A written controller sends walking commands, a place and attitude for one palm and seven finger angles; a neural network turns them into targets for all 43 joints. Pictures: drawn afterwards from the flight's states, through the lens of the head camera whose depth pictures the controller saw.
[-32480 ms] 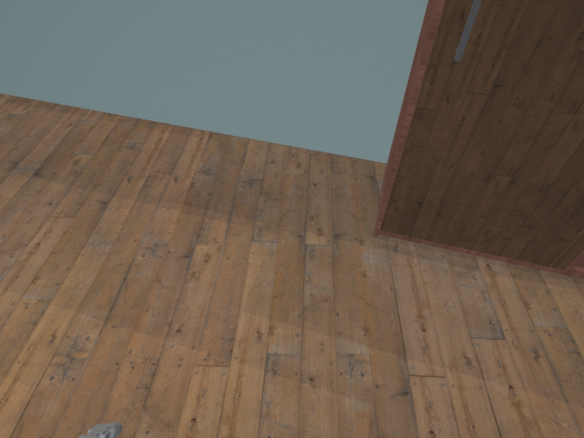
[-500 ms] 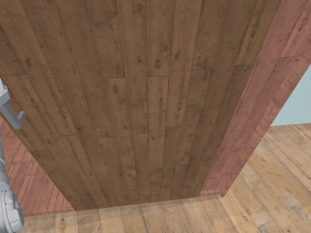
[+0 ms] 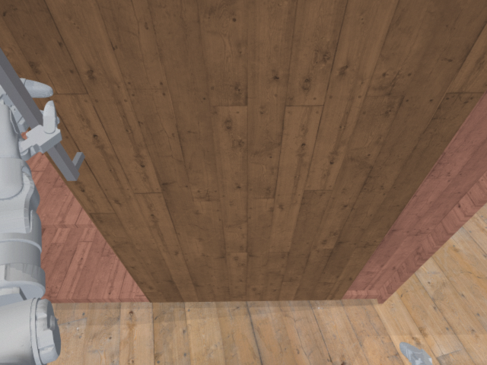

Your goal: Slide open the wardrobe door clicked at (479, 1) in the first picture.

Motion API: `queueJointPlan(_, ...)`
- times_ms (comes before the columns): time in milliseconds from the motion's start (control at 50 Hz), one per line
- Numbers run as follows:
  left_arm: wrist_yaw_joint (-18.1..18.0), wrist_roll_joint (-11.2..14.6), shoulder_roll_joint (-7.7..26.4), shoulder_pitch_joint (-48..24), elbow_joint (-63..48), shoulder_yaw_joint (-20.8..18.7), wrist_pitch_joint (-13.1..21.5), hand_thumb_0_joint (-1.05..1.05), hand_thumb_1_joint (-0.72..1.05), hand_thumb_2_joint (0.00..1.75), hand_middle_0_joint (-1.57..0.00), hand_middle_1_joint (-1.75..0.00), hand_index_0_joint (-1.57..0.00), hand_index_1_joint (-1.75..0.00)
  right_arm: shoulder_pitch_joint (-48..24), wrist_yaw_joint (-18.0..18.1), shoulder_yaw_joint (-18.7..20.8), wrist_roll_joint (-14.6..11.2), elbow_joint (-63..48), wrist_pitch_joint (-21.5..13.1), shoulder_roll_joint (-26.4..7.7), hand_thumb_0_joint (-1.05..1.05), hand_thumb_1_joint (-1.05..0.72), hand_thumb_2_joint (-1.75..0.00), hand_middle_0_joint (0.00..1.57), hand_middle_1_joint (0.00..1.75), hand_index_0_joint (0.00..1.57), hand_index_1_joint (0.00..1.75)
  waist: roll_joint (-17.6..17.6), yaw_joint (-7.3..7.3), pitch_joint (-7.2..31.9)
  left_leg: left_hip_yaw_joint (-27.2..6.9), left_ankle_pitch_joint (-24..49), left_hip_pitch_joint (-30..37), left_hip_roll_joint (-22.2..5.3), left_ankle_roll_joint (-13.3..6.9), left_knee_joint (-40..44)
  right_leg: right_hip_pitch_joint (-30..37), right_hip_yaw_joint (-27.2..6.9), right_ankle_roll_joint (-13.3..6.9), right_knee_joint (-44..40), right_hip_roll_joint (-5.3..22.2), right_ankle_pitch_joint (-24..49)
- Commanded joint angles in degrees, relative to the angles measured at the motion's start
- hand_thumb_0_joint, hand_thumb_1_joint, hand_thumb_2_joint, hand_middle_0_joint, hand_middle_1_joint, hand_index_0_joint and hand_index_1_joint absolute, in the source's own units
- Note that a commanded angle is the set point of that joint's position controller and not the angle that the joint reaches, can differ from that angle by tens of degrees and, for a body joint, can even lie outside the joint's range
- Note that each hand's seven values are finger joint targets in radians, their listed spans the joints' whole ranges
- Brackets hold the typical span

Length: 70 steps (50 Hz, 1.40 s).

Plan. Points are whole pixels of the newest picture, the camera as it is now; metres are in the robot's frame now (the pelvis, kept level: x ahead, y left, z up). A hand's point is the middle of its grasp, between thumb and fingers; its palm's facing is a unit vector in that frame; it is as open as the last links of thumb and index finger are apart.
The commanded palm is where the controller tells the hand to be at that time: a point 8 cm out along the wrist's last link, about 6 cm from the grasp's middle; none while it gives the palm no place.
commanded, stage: stop walking and hold the door there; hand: left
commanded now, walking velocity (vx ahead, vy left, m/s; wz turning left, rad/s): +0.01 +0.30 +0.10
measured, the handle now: (28, 92) +0.42 +0.33 +0.24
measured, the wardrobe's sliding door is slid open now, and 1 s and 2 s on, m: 0.56 0.56 0.56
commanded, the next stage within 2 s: loosen the grip on the handle in 1.12 s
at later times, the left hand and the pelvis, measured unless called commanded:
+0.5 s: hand (57, 137) +0.38 +0.30 +0.19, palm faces +0.37 -0.91 -0.17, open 5.4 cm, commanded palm +0.35 +0.34 +0.18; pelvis -0.02 +0.04 +0.01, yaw +1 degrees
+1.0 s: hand (58, 140) +0.38 +0.29 +0.19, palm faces +0.38 -0.91 -0.19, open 5.7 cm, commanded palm +0.34 +0.32 +0.18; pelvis -0.04 +0.04 +0.01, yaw -1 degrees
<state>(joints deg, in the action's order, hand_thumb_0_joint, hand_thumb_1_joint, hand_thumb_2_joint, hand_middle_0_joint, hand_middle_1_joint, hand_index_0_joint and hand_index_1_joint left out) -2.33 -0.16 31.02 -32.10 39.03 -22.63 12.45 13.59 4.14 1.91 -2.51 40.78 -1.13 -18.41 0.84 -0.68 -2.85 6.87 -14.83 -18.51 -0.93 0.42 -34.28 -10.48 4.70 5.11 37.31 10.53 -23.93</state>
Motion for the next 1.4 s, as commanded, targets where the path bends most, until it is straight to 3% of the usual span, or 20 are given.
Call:
queueJointPlan(0, -1.9, 2.0, 11.9, -20.3, -17.5, 2.1, 3.3, 0.0, 0.9, 0.9, -0.45, -1.4, -0.45, -1.4, -4.7, 0.6, 2.2, -0.7, -8.0, -2.7, -6.3, 0.0, -0.9, -0.9, 0.2, 0.3, 0.2, 0.3, -19.8, -1.38, 16.2, -21.1, 46.5, 22.7, -18.3, -12.3, 8.7, -19.1, 1.1, -1.4, 29.3, -5.8, -8.9)
queueJointPlan(20, -1.8, 1.0, 10.7, -22.8, -21.4, 3.4, 4.2, 0.0, 0.9, 0.9, -0.45, -1.4, -0.45, -1.4, -3.9, -0.1, 1.4, -0.7, -8.1, -3.4, -5.0, 0.0, -0.9, -0.9, 0.2, 0.3, 0.2, 0.3, -18.5, -0.14, 16.9, -19.9, 48.6, 20.3, -18.8, -14.5, 9.6, -19.6, -1.9, -2.1, 33.5, -7.1, -17.5)
queueJointPlan(140, -2.9, 1.9, 5.7, -24.0, -28.1, 7.2, 0.3, 0.0, 0.9, 0.9, -0.45, -1.4, -0.45, -1.4, -4.7, 1.2, 1.5, -1.2, -7.7, -4.8, -4.3, 0.0, -0.9, -0.9, 0.2, 0.3, 0.2, 0.3, -3.2, -0.41, 16.8, -15.8, 12.1, 10.7, -15.4, -12.4, 12.7, -13.0, -1.2, -2.2, 25.4, -6.2, -2.8)
queueJointPlan(260, -3.0, 1.9, 5.6, -27.7, -29.7, 7.7, -1.8, 0.0, 0.9, 0.9, -0.45, -1.4, -0.45, -1.4, -7.1, 1.3, -1.6, 0.3, -8.9, -6.0, -2.7, 0.0, -0.9, -0.9, 0.2, 0.3, 0.2, 0.3, -10.5, 1.49, 19.7, -13.4, 2.6, 10.4, -14.1, -7.5, 12.9, 2.2, -1.1, -4.6, -6.4, -8.4, 2.0)
queueJointPlan(320, -3.0, 1.3, 8.9, -27.5, -26.8, 5.5, -2.3, 0.0, 0.9, 0.9, -0.45, -1.4, -0.45, -1.4, -5.6, 1.1, -1.3, 1.4, -9.1, -5.2, -2.9, 0.0, -0.9, -0.9, 0.2, 0.3, 0.2, 0.3, 6.3, 0.26, 17.2, -5.5, -2.0, 2.3, -5.0, -0.6, 0.9, 5.0, -19.5, -11.3, -18.9, 4.6, 7.9)
queueJointPlan(360, -3.2, 2.5, 7.1, -25.6, -24.6, 5.0, -2.5, 0.0, 0.9, 0.9, -0.45, -1.4, -0.45, -1.4, -6.0, 1.0, -1.2, 0.6, -9.1, -6.5, -3.0, 0.0, -0.9, -0.9, 0.2, 0.3, 0.2, 0.3, 12.7, 1.9, 15.4, -6.1, -6.4, -1.6, -1.8, 0.1, -6.3, 7.6, -19.5, -12.3, -16.7, 6.8, 24.4)
queueJointPlan(440, -3.6, 2.0, 7.5, -22.7, -26.9, 3.7, -2.2, 0.0, 0.9, 0.9, -0.45, -1.4, -0.45, -1.4, -5.6, 1.5, -1.6, 0.6, -8.4, -6.3, -2.8, 0.0, -0.9, -0.9, 0.2, 0.3, 0.2, 0.3, 2.8, 1.56, 20.8, -4.0, 13.3, 6.1, -3.3, -0.7, 6.4, 12.7, -7.8, -7.5, -4.9, 2.6, 48.1)
queueJointPlan(480, -3.5, 2.1, 5.8, -21.3, -30.1, 4.9, -2.0, 0.0, 0.9, 0.9, -0.45, -1.4, -0.45, -1.4, -6.2, 1.1, -0.8, 0.3, -8.9, -5.6, -3.8, 0.0, -0.9, -0.9, 0.2, 0.3, 0.2, 0.3, -6.5, 1.82, 23.2, -8.1, 40.1, 19.4, -9.2, -3.4, 3.5, 2.4, -4.5, -3.9, -3.1, -3.0, 40.4)
queueJointPlan(540, -2.7, 2.1, 1.3, -19.9, -30.6, 8.8, -1.4, 0.0, 0.9, 0.9, -0.45, -1.4, -0.45, -1.4, -7.0, 0.7, -1.3, 0.8, -9.6, -4.9, -3.7, 0.0, -0.9, -0.9, 0.2, 0.3, 0.2, 0.3, -12.9, 1.23, 16.8, -19.0, 28.6, 15.3, -16.4, -7.1, 11.3, -3.7, -4.0, -4.2, -2.5, -8.2, 1.0)
queueJointPlan(580, -3.3, 1.6, 2.3, -19.6, -29.4, 7.9, -1.1, 0.0, 0.9, 0.9, -0.45, -1.4, -0.45, -1.4, -6.5, 0.8, -0.8, 1.1, -9.2, -4.9, -4.4, 0.0, -0.9, -0.9, 0.2, 0.3, 0.2, 0.3, -11.6, 1.22, 13.9, -20.2, 18.0, 12.6, -17.4, -7.4, 15.4, -4.4, -3.8, -4.7, -1.4, -8.9, -2.8)
queueJointPlan(840, -3.2, 2.4, 3.3, -22.0, -24.8, 8.5, -2.3, 0.0, 0.9, 0.9, -0.45, -1.4, -0.45, -1.4, -6.2, 1.5, -0.8, 0.6, -9.8, -4.7, -4.1, 0.0, -0.9, -0.9, 0.2, 0.3, 0.2, 0.3, -2.6, 0.93, 20.1, -8.4, 13.0, 13.3, -10.1, -1.7, 7.8, -0.1, -6.4, -5.0, -12.2, -5.0, 17.6)
queueJointPlan(1160, -3.4, 2.5, 5.5, -20.7, -19.2, 7.4, -2.1, 0.0, 0.9, 0.9, -0.45, -1.4, -0.45, -1.4, -5.0, 2.3, -0.7, 0.2, -8.5, -3.3, -4.6, 0.0, -0.9, -0.9, 0.2, 0.3, 0.2, 0.3, -4.6, 0.91, 17.2, -8.3, 14.5, 11.3, -9.8, -2.1, 7.4, -2.0, -6.7, -4.7, -12.8, -5.1, 17.0)
queueJointPlan(1180, -3.5, 2.5, 6.3, -20.2, -18.4, 6.6, -2.1, 0.0, 0.9, 0.9, -0.45, -1.4, -0.45, -1.4, -4.8, 2.3, -0.6, 0.3, -8.3, -3.2, -4.7, 0.0, -0.9, -0.9, 0.2, 0.3, 0.2, 0.3, -4.3, 0.95, 16.8, -8.2, 13.4, 11.0, -9.7, -2.1, 7.5, -2.3, -6.9, -4.8, -13.2, -5.0, 16.1)
queueJointPlan(1200, -5.4, -6.6, 40.0, -64.7, -23.2, -16.2, 0.9, 0.0, 0.9, 0.9, -0.45, -1.4, -0.45, -1.4, 0.4, 1.3, -1.5, -1.1, -11.2, -5.1, -3.1, 0.0, -0.9, -0.9, 0.2, 0.3, 0.2, 0.3, -15.7, 0.37, 14.6, -7.2, -3.6, 10.0, -4.7, -2.2, 12.7, -1.6, -7.9, -4.4, -12.6, -6.7, 2.0)
queueJointPlan(1220, -1.3, -9.3, 21.6, -52.9, -0.8, -4.3, -6.0, 0.0, 0.78, 0.84, -0.45, -1.4, -0.45, -1.4, 3.7, 0.3, 2.5, 4.2, -2.9, -7.2, -4.1, 0.0, -0.9, -0.9, 0.2, 0.3, 0.2, 0.3, -1.6, -3.27, 20.9, -5.2, 13.2, 8.8, -0.6, -1.7, 8.1, -5.2, -3.3, -8.1, -10.8, -10.0, 20.6)
queueJointPlan(1240, -1.5, -3.6, 12.4, -42.2, -2.5, -1.8, -6.5, 0.0, 0.66, 0.78, -0.45, -1.4, -0.45, -1.4, 5.9, -0.7, 2.4, 2.8, -4.7, -7.5, -5.8, 0.0, -0.9, -0.9, 0.2, 0.3, 0.2, 0.3, 6.6, -4.78, 17.7, -6.6, 17.3, 10.3, -1.6, -2.4, 7.2, -7.0, -1.4, -6.8, -12.0, -12.5, 22.9)
queueJointPlan(1260, -0.4, -3.5, 15.9, -37.3, -3.3, -6.9, -6.2, 0.0, 0.54, 0.73, -0.45, -1.4, -0.45, -1.4, 6.3, -1.3, 2.6, 3.2, -5.3, -8.1, -7.1, 0.0, -0.9, -0.9, 0.2, 0.3, 0.2, 0.3, 7.7, -2.67, 22.4, -6.8, 17.2, 12.6, -1.6, -2.3, 8.1, -5.3, -3.2, -6.7, -12.4, -11.7, 23.7)
queueJointPlan(1300, 0.4, -0.7, 16.0, -34.4, -5.1, -7.2, -4.8, 0.0, 0.3, 0.61, -0.45, -1.4, -0.45, -1.4, 2.8, -0.7, 2.3, 3.5, -6.1, -8.3, -5.9, 0.0, -0.9, -0.9, 0.2, 0.3, 0.2, 0.3, -3.1, 0.57, 23.9, -5.9, 16.2, 14.5, -0.5, -2.3, 7.2, -2.1, -5.2, -7.8, -12.5, -11.1, 22.9)
queueJointPlan(1320, 0.9, -1.4, 8.9, -38.5, -9.0, 1.6, -4.1, 0.0, 0.17, 0.55, -0.45, -1.4, -0.45, -1.4, 2.2, -1.4, 1.7, 3.4, -6.4, -8.3, -5.0, 0.0, -0.9, -0.9, 0.2, 0.3, 0.2, 0.3, -9.7, -1.02, 22.0, -5.6, 12.7, 15.1, -0.6, -1.7, 6.7, -6.1, -5.6, -7.7, -12.6, -10.5, 18.4)
queueJointPlan(1380, -0.8, -4.1, 6.7, -37.9, -8.1, 5.6, -3.1, 0.0, -0.19, 0.37, -0.45, -1.4, -0.45, -1.4, 2.8, -2.0, 1.6, 2.9, -5.8, -8.2, -4.5, 0.0, -0.9, -0.9, 0.2, 0.3, 0.2, 0.3, -13.1, -2.29, 14.6, -7.5, -2.7, 10.8, -0.8, -1.5, 7.9, -12.7, -5.2, -7.9, -13.0, -10.7, 7.7)
